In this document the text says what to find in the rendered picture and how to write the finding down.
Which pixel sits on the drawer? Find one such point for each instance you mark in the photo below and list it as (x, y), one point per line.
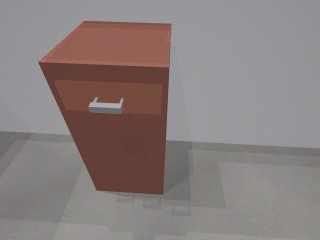
(139, 98)

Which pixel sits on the cabinet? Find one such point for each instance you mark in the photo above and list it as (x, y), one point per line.
(122, 152)

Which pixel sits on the handle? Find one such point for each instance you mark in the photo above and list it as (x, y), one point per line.
(107, 108)

